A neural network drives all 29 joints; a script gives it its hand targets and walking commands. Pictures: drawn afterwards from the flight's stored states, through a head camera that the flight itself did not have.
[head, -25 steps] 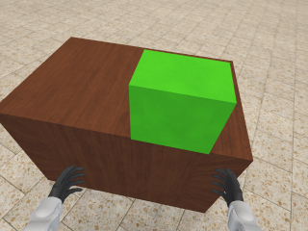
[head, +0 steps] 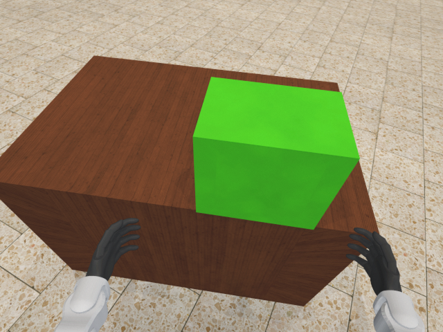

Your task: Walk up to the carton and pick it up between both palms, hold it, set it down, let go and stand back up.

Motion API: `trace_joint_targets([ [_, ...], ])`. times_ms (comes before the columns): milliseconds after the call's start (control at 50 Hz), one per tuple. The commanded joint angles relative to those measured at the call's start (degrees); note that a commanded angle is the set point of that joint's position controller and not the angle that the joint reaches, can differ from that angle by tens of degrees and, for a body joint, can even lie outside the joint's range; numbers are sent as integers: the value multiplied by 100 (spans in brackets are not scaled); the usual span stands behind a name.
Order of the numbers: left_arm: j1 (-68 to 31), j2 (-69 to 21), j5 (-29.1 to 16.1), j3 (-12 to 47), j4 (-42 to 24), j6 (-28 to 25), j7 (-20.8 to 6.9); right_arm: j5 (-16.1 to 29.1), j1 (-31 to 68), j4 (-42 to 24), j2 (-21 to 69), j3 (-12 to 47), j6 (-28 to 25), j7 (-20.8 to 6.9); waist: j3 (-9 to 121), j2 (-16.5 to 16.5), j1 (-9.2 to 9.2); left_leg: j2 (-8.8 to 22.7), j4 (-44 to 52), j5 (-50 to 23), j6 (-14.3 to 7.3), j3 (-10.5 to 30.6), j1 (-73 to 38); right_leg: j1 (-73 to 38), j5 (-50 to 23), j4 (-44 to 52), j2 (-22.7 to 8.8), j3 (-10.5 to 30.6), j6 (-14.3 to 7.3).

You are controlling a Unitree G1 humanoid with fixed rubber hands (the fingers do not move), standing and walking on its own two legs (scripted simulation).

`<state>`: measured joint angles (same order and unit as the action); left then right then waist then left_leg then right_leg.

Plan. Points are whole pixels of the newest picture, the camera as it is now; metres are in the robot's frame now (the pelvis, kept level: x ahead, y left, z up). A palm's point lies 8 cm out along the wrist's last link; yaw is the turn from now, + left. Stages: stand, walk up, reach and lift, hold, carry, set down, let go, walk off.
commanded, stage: reach and lift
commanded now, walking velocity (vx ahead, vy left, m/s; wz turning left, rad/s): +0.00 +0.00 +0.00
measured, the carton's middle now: (264, 156) +0.47 -0.13 +0.02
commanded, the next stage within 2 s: none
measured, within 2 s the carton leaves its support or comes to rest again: neither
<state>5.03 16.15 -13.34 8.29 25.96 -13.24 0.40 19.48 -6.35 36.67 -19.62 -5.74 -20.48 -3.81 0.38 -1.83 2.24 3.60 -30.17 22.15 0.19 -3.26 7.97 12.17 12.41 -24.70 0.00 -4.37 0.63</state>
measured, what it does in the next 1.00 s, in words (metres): stands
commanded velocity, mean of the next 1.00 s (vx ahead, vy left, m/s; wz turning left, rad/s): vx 0.00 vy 0.00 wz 0.00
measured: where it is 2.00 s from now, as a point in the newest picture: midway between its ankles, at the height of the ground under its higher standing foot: outside the picture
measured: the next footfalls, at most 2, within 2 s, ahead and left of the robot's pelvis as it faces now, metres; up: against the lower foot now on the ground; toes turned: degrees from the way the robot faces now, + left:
none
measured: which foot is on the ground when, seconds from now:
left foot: down 0.00-1.00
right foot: down 0.00-1.00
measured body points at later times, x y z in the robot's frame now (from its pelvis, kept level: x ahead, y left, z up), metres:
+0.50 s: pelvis -0.04 -0.02 +0.00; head -0.03 -0.01 +0.45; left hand +0.31 +0.16 +0.03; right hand +0.26 -0.32 +0.04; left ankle -0.07 +0.10 -0.74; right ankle +0.01 -0.13 -0.74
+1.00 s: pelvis -0.03 -0.03 +0.00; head -0.02 -0.02 +0.45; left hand +0.37 +0.16 +0.08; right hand +0.32 -0.32 +0.09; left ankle -0.07 +0.10 -0.74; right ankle +0.01 -0.13 -0.74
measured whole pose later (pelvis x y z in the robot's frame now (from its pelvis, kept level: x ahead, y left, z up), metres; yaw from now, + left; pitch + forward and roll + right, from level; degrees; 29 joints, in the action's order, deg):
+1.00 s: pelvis -0.03 -0.03 +0.00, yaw +1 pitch +7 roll -1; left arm -33.2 20.7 -18.5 5.5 44.2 5.9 -0.5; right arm 20.2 27.1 42.2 -22.6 -4.0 3.6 0.8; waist 6.1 0.6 5.0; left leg 2.9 -25.4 15.1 1.5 -1.7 17.1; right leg 21.7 7.5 -22.4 -0.5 -5.7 -1.3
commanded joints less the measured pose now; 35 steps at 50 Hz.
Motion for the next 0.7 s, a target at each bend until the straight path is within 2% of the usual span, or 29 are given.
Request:
trace_joint_targets([
  [0, -1346, 652, 100, -348, -790, -129, 88, 299, 1271, -520, -1294, -180, -225, -69, 1098, 81, -10, -380, 353, -3451, 383, 507, -70, -782, -2673, 47, 394, 429, -245],
  [20, -1183, 621, 101, -321, -633, -86, 63, 323, 1112, -532, -1356, -255, -194, -85, 957, 160, 80, -353, 344, -3401, 316, 631, 41, -1000, -2676, 35, 364, 453, -252],
  [60, -1993, 696, 3, -376, -816, -4, 154, 285, 1828, -641, -1515, -232, -91, -103, 1220, 153, 6, -329, 452, -2840, 249, 544, 184, -659, -2151, 110, 344, 454, -206],
  [80, -2225, 717, -51, -346, -832, 62, 210, 346, 2112, -573, -1597, -260, 31, -90, 1279, 77, 56, -341, 509, -2433, 201, 537, 205, -562, -1853, 131, 274, 525, -220],
  [120, -2126, 658, -47, -211, -691, 243, 294, 343, 2047, -564, -1576, -292, 286, -110, 1444, 20, 66, -288, 580, -2631, 293, 497, 74, -565, -1958, 155, 282, 456, -255],
  [140, -2286, 639, -92, -202, -592, 362, 304, 311, 2166, -497, -1713, -343, 406, -121, 1338, -136, 135, -304, 660, -2662, 319, 500, 15, -453, -1838, 204, 328, 410, -256],
  [180, -2220, 677, -93, -265, -221, 544, 196, 330, 2129, -219, -1636, -230, 615, -89, 1310, 215, 138, -325, 665, -2612, 246, 401, -165, -351, -1961, 279, 325, 402, -253],
  [200, -2433, 759, -65, -313, -293, 632, 171, 325, 2234, -247, -1598, -196, 698, -44, 1161, 106, 117, -366, 671, -2563, 254, 436, 19, -484, -2007, 258, 286, 440, -239],
  [220, -2529, 746, -114, -297, -346, 670, 148, 374, 2375, -289, -1520, -171, 771, -44, 1241, 187, 83, -432, 765, -2555, 223, 436, 36, -604, -2041, 299, 324, 456, -213],
  [240, -2795, 756, -39, -472, -335, 724, 113, 289, 2568, -382, -1538, -92, 822, -39, 1226, 218, 87, -432, 832, -2196, 163, 414, 152, -605, -1800, 364, 306, 444, -157],
  [280, -3290, 697, -194, -370, -304, 814, 125, 210, 2984, -583, -1487, -178, 946, -16, 1115, 331, 50, -374, 928, -1813, 105, 465, 386, -555, -1368, 383, 314, 449, -145],
  [320, -3778, 668, -366, -317, -342, 894, 190, 83, 3381, -734, -1592, -274, 1031, -32, 1523, 285, 119, -308, 973, -1212, 52, 471, 317, -304, -923, 432, 236, 395, -199],
  [340, -3852, 651, -389, -258, -153, 924, 215, 93, 3531, -669, -1561, -289, 1097, -51, 1426, 455, 135, -343, 1021, -1264, 12, 472, 469, -257, -892, 411, 242, 399, -180],
  [360, -4057, 704, -373, -327, 89, 916, 202, 59, 3760, -616, -1511, -237, 1162, -39, 1406, 377, 71, -370, 1031, -1100, 9, 443, 601, -263, -816, 394, 171, 425, -169],
  [380, -3995, 707, -400, -341, 200, 950, 160, 28, 3655, -588, -1515, -243, 1234, -9, 1491, 572, 91, -373, 1012, -1110, -54, 393, 639, -341, -804, 359, 182, 384, -131],
  [400, -4381, 878, -356, -349, 402, 981, 121, 67, 3937, -556, -1566, -293, 1290, 46, 1607, 360, 136, -390, 1005, -956, -27, 365, 795, -501, -767, 335, 125, 450, -116],
  [420, -4356, 955, -364, -342, 637, 1017, 105, 18, 3870, -326, -1412, -264, 1385, 81, 1349, 493, 72, -395, 1044, -790, -67, 341, 977, -566, -699, 298, 127, 468, -80],
  [440, -4641, 1063, -348, -450, 544, 1029, 123, 1, 4121, -578, -1321, -203, 1405, 86, 1688, 526, 24, -409, 971, -761, -132, 333, 1098, -675, -749, 253, 83, 530, -83],
  [460, -4609, 1025, -363, -509, 483, 1031, 116, 17, 4034, -593, -1234, -224, 1453, 130, 1738, 490, 77, -470, 980, -746, -136, 299, 1247, -854, -846, 223, 68, 609, -19],
  [480, -4916, 1033, -449, -501, 582, 1016, 98, -23, 4460, -689, -1361, -281, 1459, 167, 1987, 559, 111, -445, 924, -728, -124, 326, 1289, -733, -711, 177, 80, 594, -20],
  [500, -5030, 1157, -485, -566, 483, 1052, 94, -12, 4431, -696, -1389, -244, 1489, 206, 2096, 468, 74, -489, 850, -707, -151, 307, 1284, -786, -768, 103, 54, 612, -50],
  [520, -5072, 1132, -389, -612, 551, 1100, 94, -29, 4529, -718, -1360, -281, 1533, 263, 2214, 501, 108, -468, 828, -887, -93, 293, 1328, -955, -1121, 62, 46, 603, -2],
  [540, -5153, 1304, -436, -644, 494, 1104, 71, -40, 4577, -1074, -1333, -307, 1591, 319, 2597, 409, 53, -484, 810, -992, -109, 254, 1443, -1112, -1458, -81, 41, 634, 15],
  [560, -5036, 1261, -417, -653, 603, 1139, 61, -21, 4485, -840, -1378, -339, 1619, 355, 2644, 430, 94, -535, 794, -1262, -61, 268, 1447, -1249, -1718, -66, 93, 636, -27],
  [580, -4994, 1232, -377, -710, 458, 1160, 50, -33, 4421, -727, -1452, -317, 1619, 381, 2836, 281, 77, -535, 769, -1436, -30, 286, 1292, -1263, -1944, -100, 118, 604, -9],
  [600, -4963, 1344, -362, -755, 509, 1236, 1, -6, 4415, -779, -1429, -349, 1652, 424, 2897, 405, 168, -550, 645, -1659, -47, 230, 1352, -1415, -2411, -132, 112, 675, 6],
  [620, -5095, 1433, -259, -915, 405, 1275, -49, -28, 4486, -711, -1362, -273, 1683, 458, 2972, 486, 137, -571, 661, -1852, -15, 225, 1428, -1516, -2650, -206, 90, 693, 54],
  [660, -5340, 1406, -287, -919, 612, 1430, -194, 0, 4713, -706, -1363, -211, 1829, 577, 2767, 577, 220, -535, 842, -1742, -8, 259, 1335, -1699, -2649, -90, 122, 573, 76],
  [680, -5376, 1495, -304, -916, 428, 1469, -197, 32, 4656, -667, -1396, -266, 1890, 601, 2788, 420, 206, -544, 822, -1772, 19, 255, 1384, -1712, -2624, -102, 118, 601, 29],
])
